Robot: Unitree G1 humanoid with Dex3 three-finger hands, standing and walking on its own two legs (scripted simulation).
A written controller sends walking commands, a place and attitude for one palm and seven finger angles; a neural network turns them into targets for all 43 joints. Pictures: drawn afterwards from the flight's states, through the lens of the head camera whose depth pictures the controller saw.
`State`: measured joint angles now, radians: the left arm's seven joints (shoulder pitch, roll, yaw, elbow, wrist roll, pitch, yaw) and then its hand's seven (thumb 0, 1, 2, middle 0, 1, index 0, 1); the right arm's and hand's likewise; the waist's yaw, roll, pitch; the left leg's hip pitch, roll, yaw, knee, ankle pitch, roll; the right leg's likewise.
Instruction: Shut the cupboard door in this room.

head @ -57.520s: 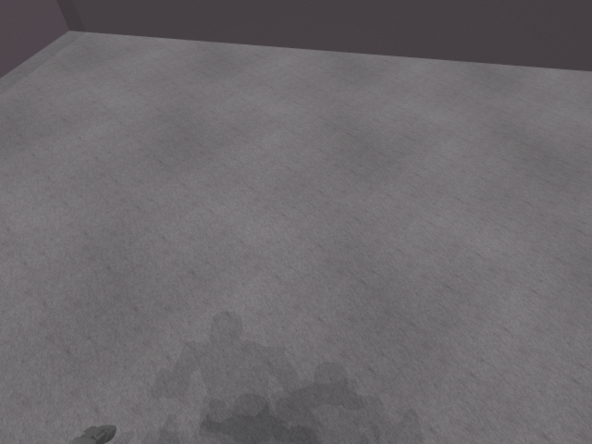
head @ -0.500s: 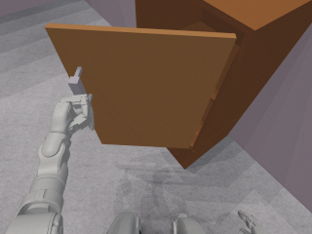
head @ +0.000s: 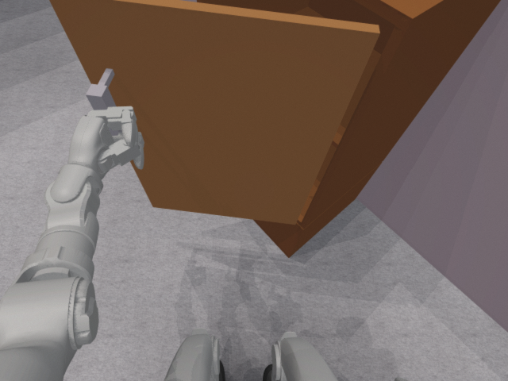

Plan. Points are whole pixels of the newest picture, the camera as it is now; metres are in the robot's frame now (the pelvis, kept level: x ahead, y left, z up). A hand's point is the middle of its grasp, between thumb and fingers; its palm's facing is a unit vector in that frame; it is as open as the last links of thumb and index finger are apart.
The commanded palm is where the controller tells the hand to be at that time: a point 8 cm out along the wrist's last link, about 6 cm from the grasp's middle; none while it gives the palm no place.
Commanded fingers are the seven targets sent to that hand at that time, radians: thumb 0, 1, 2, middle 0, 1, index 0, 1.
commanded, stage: push the door shut along its arc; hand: left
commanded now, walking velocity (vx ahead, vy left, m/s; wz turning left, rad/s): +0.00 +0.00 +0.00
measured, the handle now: (115, 111) +0.54 +0.22 +0.06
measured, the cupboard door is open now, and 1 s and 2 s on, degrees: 43 28 21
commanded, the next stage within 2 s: pull the fist back off the door in 1.22 s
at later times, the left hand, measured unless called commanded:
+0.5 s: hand (154, 117) +0.52 +0.16 +0.06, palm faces -0.29 -0.96 -0.02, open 3.1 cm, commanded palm +0.53 +0.18 +0.07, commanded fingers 0.00 0.90 0.90 -1.30 -1.50 -1.30 -1.50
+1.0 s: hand (182, 95) +0.57 +0.11 +0.06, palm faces -0.38 -0.92 +0.00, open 3.1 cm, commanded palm +0.59 +0.14 +0.07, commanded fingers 0.00 0.90 0.90 -1.30 -1.50 -1.30 -1.50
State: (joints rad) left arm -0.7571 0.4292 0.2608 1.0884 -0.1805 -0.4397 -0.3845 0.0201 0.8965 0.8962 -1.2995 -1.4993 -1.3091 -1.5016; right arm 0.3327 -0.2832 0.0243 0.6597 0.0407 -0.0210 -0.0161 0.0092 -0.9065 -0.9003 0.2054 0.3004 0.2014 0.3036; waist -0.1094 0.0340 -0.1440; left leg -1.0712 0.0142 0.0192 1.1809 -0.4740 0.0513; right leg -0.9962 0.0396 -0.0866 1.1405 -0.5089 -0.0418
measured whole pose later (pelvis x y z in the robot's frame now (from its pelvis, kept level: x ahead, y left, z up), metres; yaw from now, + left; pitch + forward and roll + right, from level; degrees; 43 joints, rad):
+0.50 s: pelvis +0.00 +0.01 -0.02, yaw -2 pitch +26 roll -5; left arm -1.02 0.55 0.27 1.22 -0.12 -0.35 -0.46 0.02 0.90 0.90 -1.30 -1.50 -1.30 -1.50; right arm 0.36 -0.28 0.04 0.66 0.03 -0.03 -0.01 0.01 -0.91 -0.90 0.21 0.30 0.20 0.30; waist -0.19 0.05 -0.14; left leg -1.22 0.03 0.01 1.26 -0.50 0.07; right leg -1.13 0.05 -0.10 1.18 -0.51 -0.03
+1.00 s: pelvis +0.01 +0.01 -0.03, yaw -3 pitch +30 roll -5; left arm -1.20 0.61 0.28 1.28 -0.06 -0.26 -0.50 0.02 0.90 0.90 -1.30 -1.50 -1.30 -1.50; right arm 0.38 -0.28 0.06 0.67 0.00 -0.05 -0.01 0.01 -0.91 -0.90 0.21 0.30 0.20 0.30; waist -0.25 0.06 -0.13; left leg -1.30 0.05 0.01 1.30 -0.53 0.06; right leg -1.21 0.07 -0.10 1.22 -0.54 -0.04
